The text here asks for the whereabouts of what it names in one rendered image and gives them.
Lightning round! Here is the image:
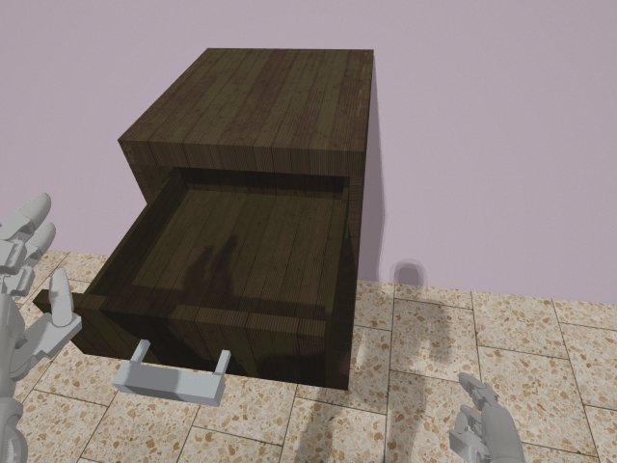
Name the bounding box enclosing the cabinet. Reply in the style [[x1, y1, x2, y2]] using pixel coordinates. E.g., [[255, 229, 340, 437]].
[[118, 48, 374, 391]]

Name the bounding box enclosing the robot left hand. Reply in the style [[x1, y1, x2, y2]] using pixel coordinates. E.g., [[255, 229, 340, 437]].
[[0, 193, 82, 397]]

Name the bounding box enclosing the left robot forearm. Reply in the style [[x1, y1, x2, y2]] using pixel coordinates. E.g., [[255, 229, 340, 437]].
[[0, 397, 28, 463]]

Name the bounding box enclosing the handle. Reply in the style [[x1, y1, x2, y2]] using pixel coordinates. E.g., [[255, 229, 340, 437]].
[[112, 340, 231, 407]]

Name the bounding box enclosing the drawer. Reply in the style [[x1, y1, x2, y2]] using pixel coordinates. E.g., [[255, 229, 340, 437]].
[[32, 167, 350, 388]]

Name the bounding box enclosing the robot right hand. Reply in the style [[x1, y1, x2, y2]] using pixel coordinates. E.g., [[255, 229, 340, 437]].
[[449, 372, 525, 463]]

